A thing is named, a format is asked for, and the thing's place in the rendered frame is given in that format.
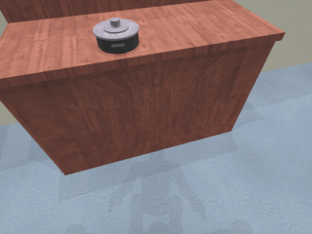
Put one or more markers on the pot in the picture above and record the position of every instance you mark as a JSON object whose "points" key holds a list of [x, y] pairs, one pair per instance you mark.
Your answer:
{"points": [[119, 46]]}

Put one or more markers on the knob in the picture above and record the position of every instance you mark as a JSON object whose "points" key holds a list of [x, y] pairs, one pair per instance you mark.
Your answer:
{"points": [[115, 21]]}

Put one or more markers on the table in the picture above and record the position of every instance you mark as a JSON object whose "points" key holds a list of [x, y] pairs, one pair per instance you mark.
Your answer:
{"points": [[189, 77]]}

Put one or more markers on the lid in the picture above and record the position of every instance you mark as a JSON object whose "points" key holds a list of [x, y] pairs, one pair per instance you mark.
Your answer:
{"points": [[105, 31]]}

